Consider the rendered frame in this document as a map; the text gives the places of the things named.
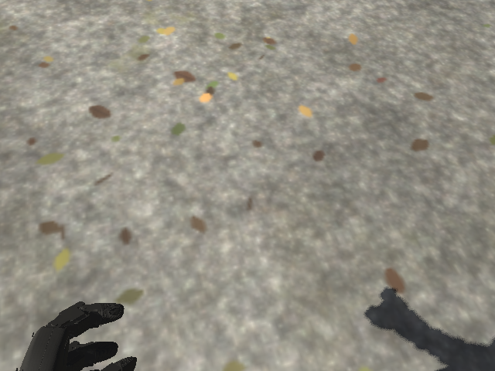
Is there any robot left hand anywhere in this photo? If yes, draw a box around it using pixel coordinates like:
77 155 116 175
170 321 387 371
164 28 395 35
16 301 137 371

